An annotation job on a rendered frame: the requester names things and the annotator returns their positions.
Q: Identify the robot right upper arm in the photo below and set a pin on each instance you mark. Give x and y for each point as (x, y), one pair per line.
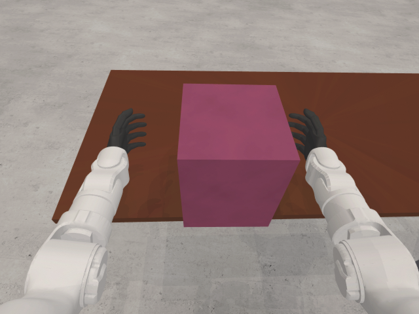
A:
(378, 273)

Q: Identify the robot left upper arm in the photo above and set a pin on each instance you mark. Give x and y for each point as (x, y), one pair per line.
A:
(66, 277)

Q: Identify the robot right forearm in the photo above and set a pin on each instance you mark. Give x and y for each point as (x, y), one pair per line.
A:
(341, 203)

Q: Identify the table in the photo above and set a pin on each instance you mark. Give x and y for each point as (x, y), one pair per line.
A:
(370, 120)

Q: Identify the left robot hand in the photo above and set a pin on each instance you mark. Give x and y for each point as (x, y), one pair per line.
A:
(119, 137)

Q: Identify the robot left forearm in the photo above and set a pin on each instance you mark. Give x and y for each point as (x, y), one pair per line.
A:
(91, 213)

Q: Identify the right robot hand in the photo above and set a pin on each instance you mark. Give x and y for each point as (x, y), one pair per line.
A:
(314, 135)

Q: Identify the carton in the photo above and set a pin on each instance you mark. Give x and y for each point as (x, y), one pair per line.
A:
(236, 154)

